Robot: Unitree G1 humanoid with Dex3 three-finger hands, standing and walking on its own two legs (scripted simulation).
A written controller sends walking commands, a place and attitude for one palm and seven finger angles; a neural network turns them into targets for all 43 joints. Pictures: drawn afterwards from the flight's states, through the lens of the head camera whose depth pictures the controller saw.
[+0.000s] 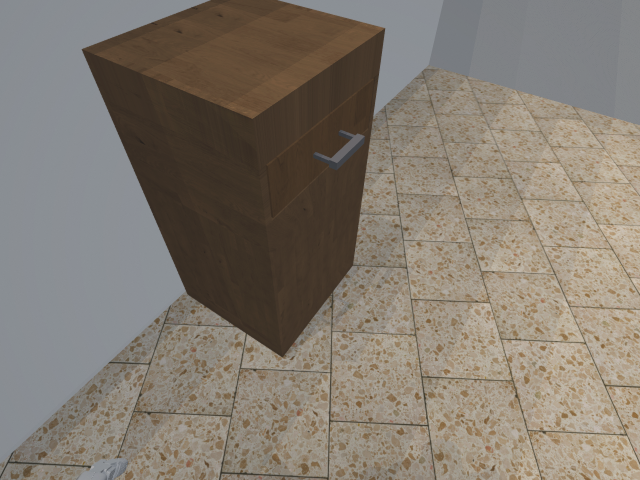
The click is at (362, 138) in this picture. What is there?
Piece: drawer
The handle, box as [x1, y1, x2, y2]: [313, 130, 364, 169]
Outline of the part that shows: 364,136 357,133 353,135 340,130 338,134 350,140 331,158 316,152 313,154 313,157 328,163 330,167 337,169 363,143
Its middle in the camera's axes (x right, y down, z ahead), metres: +0.04 -0.21 +0.88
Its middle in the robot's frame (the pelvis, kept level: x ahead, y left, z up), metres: +0.80 +0.00 -0.05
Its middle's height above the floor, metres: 0.72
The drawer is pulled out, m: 0.00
